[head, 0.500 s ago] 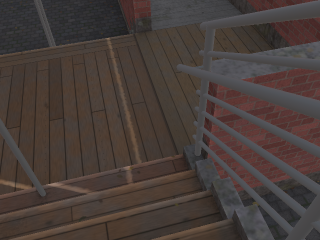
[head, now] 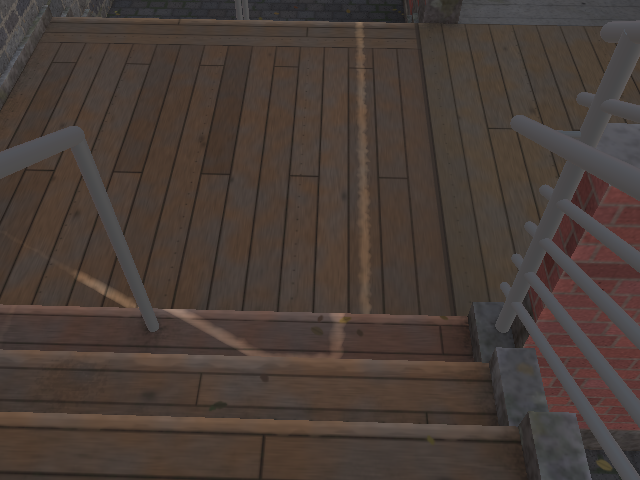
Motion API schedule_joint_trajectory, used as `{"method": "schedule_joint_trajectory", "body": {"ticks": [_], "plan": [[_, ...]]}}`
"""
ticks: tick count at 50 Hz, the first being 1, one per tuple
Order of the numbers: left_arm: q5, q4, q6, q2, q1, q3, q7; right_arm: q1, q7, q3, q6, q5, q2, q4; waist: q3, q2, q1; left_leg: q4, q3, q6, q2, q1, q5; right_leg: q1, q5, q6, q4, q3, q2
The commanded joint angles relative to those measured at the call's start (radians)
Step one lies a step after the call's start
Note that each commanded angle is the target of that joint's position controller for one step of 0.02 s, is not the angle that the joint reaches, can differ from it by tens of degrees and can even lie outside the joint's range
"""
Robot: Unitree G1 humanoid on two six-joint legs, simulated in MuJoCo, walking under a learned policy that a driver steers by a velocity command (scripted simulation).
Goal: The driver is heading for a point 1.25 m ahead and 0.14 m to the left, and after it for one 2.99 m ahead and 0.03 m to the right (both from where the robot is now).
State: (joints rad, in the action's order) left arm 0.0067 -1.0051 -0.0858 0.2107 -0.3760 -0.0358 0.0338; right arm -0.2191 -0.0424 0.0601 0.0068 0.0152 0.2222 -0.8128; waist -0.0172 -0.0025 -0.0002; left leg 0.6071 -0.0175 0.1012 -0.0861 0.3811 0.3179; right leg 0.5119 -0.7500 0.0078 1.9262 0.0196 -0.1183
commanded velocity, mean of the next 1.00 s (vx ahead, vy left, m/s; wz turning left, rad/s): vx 0.49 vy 0.00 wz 0.32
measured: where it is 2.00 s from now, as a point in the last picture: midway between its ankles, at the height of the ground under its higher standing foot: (274, 353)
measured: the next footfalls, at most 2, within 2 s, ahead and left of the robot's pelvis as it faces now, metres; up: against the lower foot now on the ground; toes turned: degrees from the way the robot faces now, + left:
right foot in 0.38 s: +0.33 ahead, -0.13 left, -0.17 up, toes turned +20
left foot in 0.96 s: +0.62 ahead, +0.23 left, -0.35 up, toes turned +18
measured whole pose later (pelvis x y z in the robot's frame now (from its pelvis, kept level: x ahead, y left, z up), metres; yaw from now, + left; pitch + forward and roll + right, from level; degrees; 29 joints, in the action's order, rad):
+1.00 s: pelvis +0.52 +0.09 -0.33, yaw +17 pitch +1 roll -3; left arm 0.04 -1.02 -0.05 0.20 -0.53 -0.05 0.04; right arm -0.08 -0.05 0.03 0.07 0.00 0.21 -0.71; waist 0.00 -0.04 0.07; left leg 0.45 0.02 0.05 0.04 0.39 0.01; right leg 0.25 -0.86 -0.03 1.68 0.10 0.09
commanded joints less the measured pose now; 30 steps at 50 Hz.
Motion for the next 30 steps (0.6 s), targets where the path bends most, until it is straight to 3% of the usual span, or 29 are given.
{"method": "schedule_joint_trajectory", "body": {"ticks": [1, 2, 3, 4, 5, 6, 7, 8, 9, 10, 11, 13, 14, 15, 16, 17, 18, 19, 20, 21, 22, 23, 24, 25, 26, 27, 28, 29, 30], "plan": [[0.059, 0.236, -0.055, 0.100, 0.082, -0.026, 0.006, -0.243, 0.010, 0.052, 0.007, 0.007, 0.225, -0.035, 0.190, -0.011, -0.031, -0.174, 0.771, 0.356, 0.443, -0.532, -0.044, 0.671, 0.199, -0.019, -0.039, 0.114, 0.019], [0.062, 0.218, -0.035, 0.139, 0.132, -0.042, 0.021, -0.124, 0.011, 0.015, 0.034, -0.004, 0.119, 0.018, 0.057, 0.098, 0.013, -0.184, 0.757, 0.286, 0.434, -0.329, 0.042, 0.678, 0.416, -0.030, -0.263, 0.172, -0.035], [0.030, 0.223, -0.018, 0.143, 0.130, -0.041, 0.028, -0.070, 0.012, 0.010, 0.058, -0.012, 0.121, 0.040, 0.013, 0.030, 0.042, -0.154, 0.793, 0.281, 0.437, -0.164, -0.126, 0.595, 0.457, -0.021, -0.334, 0.186, -0.033], [0.002, 0.222, -0.003, 0.132, 0.156, -0.046, 0.033, -0.034, 0.028, 0.001, 0.068, -0.015, 0.100, 0.061, -0.053, 0.092, 0.069, -0.154, 0.638, 0.243, 0.351, 0.021, -0.263, 0.484, 0.547, 0.023, -0.548, 0.173, -0.022], [-0.054, 0.257, -0.003, 0.088, 0.190, -0.037, 0.039, -0.033, 0.050, 0.003, 0.071, -0.014, 0.100, 0.056, -0.038, 0.057, 0.080, -0.155, 0.567, 0.232, 0.273, 0.118, -0.344, 0.361, 0.609, 0.047, -0.704, 0.152, -0.013], [-0.063, 0.212, -0.006, 0.063, 0.097, -0.032, 0.031, -0.082, 0.069, 0.021, 0.062, -0.049, 0.148, 0.023, 0.062, -0.022, 0.101, -0.093, 0.502, 0.227, 0.227, 0.129, -0.457, 0.225, 0.781, 0.057, -0.649, 0.116, 0.018], [-0.046, 0.212, -0.011, 0.081, 0.067, -0.036, 0.028, -0.094, 0.078, 0.019, 0.050, -0.032, 0.125, 0.012, 0.061, -0.037, 0.110, -0.050, 0.452, 0.211, 0.204, 0.108, -0.534, 0.220, 0.823, 0.056, -0.663, 0.093, 0.034], [-0.009, 0.257, -0.025, 0.134, 0.178, -0.050, 0.011, -0.175, 0.089, 0.003, 0.057, -0.003, 0.052, -0.018, 0.004, -0.052, 0.077, 0.039, 0.412, 0.176, 0.146, 0.058, -0.336, 0.331, 1.000, 0.035, -0.846, 0.150, 0.011], [-0.047, 0.305, -0.035, 0.134, 0.268, -0.041, -0.007, -0.186, 0.111, -0.002, 0.058, 0.025, 0.037, 0.001, -0.013, -0.022, 0.039, 0.068, 0.311, 0.138, 0.071, 0.144, -0.160, 0.221, 1.258, 0.017, -1.118, 0.107, 0.044], [-0.067, 0.311, -0.034, 0.094, 0.289, -0.034, -0.020, -0.217, 0.114, -0.004, 0.053, 0.030, 0.035, 0.002, 0.018, -0.016, 0.003, 0.065, 0.291, 0.118, 0.042, 0.224, -0.087, 0.056, 1.406, 0.012, -1.197, 0.068, 0.083], [-0.064, 0.335, -0.014, 0.070, 0.297, -0.033, -0.032, -0.209, 0.113, 0.007, 0.029, 0.042, 0.064, 0.001, 0.054, -0.007, -0.006, 0.106, 0.242, 0.094, 0.009, 0.269, -0.014, -0.086, 1.450, 0.010, -1.270, 0.041, 0.118], [-0.036, 0.399, 0.023, 0.046, 0.338, -0.027, -0.032, -0.200, 0.104, 0.007, 0.010, 0.039, 0.071, 0.039, 0.035, -0.092, -0.024, 0.161, 0.306, 0.098, 0.018, 0.234, 0.018, -0.126, 1.291, 0.007, -1.315, 0.053, 0.134], [-0.031, 0.350, 0.025, 0.073, 0.199, -0.039, -0.052, -0.163, 0.103, 0.013, 0.000, 0.021, 0.087, 0.044, 0.086, -0.161, 0.033, 0.266, 0.374, 0.106, 0.036, 0.243, -0.022, -0.203, 1.296, -0.013, -1.138, 0.106, 0.130], [-0.027, 0.370, 0.027, 0.092, 0.172, -0.047, -0.054, -0.182, 0.092, 0.007, -0.018, 0.027, 0.061, 0.075, 0.062, -0.120, 0.026, 0.294, 0.369, 0.100, 0.024, 0.111, -0.073, -0.149, 1.090, -0.012, -1.291, 0.087, 0.127], [-0.016, 0.361, 0.016, 0.105, 0.159, -0.059, -0.059, -0.193, 0.097, 0.011, -0.032, 0.031, 0.063, 0.068, 0.066, -0.121, 0.042, 0.380, 0.429, 0.094, 0.030, 0.065, -0.114, -0.217, 1.046, -0.008, -1.330, 0.120, 0.104], [-0.003, 0.330, 0.014, 0.127, 0.057, -0.074, -0.065, -0.149, 0.102, 0.006, -0.036, 0.033, 0.055, 0.078, 0.055, -0.111, 0.098, 0.500, 0.423, 0.079, 0.021, 0.017, -0.189, -0.289, 1.044, -0.004, -1.430, 0.111, 0.066], [0.006, 0.296, 0.006, 0.125, -0.009, -0.080, -0.065, -0.198, 0.109, -0.004, -0.027, 0.047, 0.032, 0.051, 0.012, -0.063, 0.095, 0.665, 0.369, 0.050, 0.004, -0.079, -0.145, -0.273, 1.087, -0.009, -1.720, 0.115, 0.013], [0.008, 0.210, -0.002, 0.121, -0.180, -0.090, -0.063, -0.218, 0.097, -0.003, -0.012, 0.041, 0.014, 0.003, 0.024, -0.038, 0.143, 0.935, 0.307, 0.029, -0.023, 0.078, -0.037, -0.506, 1.131, -0.038, -1.691, 0.095, -0.021], [-0.011, 0.150, -0.014, 0.127, -0.349, -0.083, -0.073, -0.306, 0.061, -0.007, 0.010, 0.031, -0.070, -0.010, 0.086, 0.201, 0.134, 1.362, 0.275, -0.011, -0.160, 0.514, 0.553, -0.861, 1.489, -0.119, -1.275, 0.198, -0.112], [0.012, 0.122, -0.012, 0.165, -0.359, -0.083, -0.096, -0.442, 0.047, -0.020, 0.021, 0.043, -0.088, 0.009, 0.081, 0.354, 0.044, 1.621, 0.251, -0.040, -0.135, 0.777, 0.574, -0.937, 1.511, -0.189, -1.201, 0.370, -0.183], [0.026, 0.133, 0.000, 0.186, -0.337, -0.088, -0.101, -0.436, 0.046, -0.011, 0.022, 0.045, -0.030, 0.024, 0.078, 0.364, 0.043, 1.718, 0.218, -0.066, -0.085, 0.840, 0.512, -0.886, 1.278, -0.229, -1.282, 0.436, -0.210], [0.040, 0.107, -0.008, 0.228, -0.305, -0.104, -0.100, -0.313, 0.055, -0.003, 0.027, 0.082, 0.017, 0.089, 0.050, 0.207, 0.047, 1.536, 0.210, -0.049, -0.009, 0.911, 0.344, -0.780, 0.686, -0.352, -1.429, 0.626, -0.274], [0.025, 0.081, 0.003, 0.173, -0.244, -0.084, -0.090, -0.168, 0.080, 0.000, 0.017, 0.099, 0.018, 0.109, -0.075, 0.104, 0.024, 1.443, 0.220, -0.038, 0.045, 0.929, 0.275, -0.569, 0.420, -0.361, -1.542, 0.753, -0.315], [0.018, 0.101, 0.006, 0.073, -0.149, -0.040, -0.082, -0.067, 0.096, 0.005, 0.002, 0.102, 0.050, 0.142, -0.162, 0.036, -0.008, 1.404, 0.245, -0.023, 0.069, 0.834, 0.195, -0.315, 0.338, -0.298, -1.571, 0.736, -0.279], [-0.001, 0.135, -0.004, 0.042, -0.049, -0.017, -0.065, -0.093, 0.097, 0.014, -0.012, 0.074, 0.058, 0.125, -0.173, 0.034, -0.058, 1.205, 0.310, -0.020, 0.090, 0.750, -0.017, -0.165, 0.331, -0.212, -1.510, 0.604, -0.201], [-0.005, 0.137, -0.003, 0.044, -0.023, -0.014, -0.049, -0.138, 0.093, 0.015, -0.011, 0.048, 0.051, 0.112, -0.166, 0.077, -0.082, 1.106, 0.283, -0.028, 0.097, 0.692, -0.092, -0.088, 0.428, -0.152, -1.492, 0.504, -0.136], [-0.006, 0.144, -0.006, 0.090, -0.011, -0.013, -0.019, -0.106, 0.079, 0.006, -0.004, 0.023, 0.040, 0.136, -0.199, 0.078, -0.086, 0.897, 0.240, -0.065, 0.090, 0.617, -0.234, 0.021, 0.552, -0.126, -1.515, 0.348, -0.066], [-0.012, 0.134, -0.006, 0.101, -0.032, -0.017, 0.004, -0.037, 0.058, 0.002, 0.010, -0.007, 0.013, 0.161, -0.161, 0.091, -0.071, 0.675, 0.192, -0.086, 0.125, 0.498, -0.389, 0.066, 0.584, -0.141, -1.541, 0.314, -0.038], [-0.005, 0.115, 0.000, 0.127, -0.068, -0.025, 0.020, -0.032, 0.047, -0.008, 0.020, -0.036, -0.023, 0.160, -0.122, 0.145, -0.063, 0.600, 0.131, -0.109, 0.138, 0.414, -0.473, 0.065, 0.709, -0.161, -1.536, 0.299, -0.029]]}}
Keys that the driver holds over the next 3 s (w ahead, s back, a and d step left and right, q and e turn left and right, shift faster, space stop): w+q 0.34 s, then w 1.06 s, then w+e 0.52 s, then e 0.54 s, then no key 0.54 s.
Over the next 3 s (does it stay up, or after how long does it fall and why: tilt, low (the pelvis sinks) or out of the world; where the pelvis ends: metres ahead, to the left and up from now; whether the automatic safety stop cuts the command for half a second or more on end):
stays up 1.22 0.16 -0.70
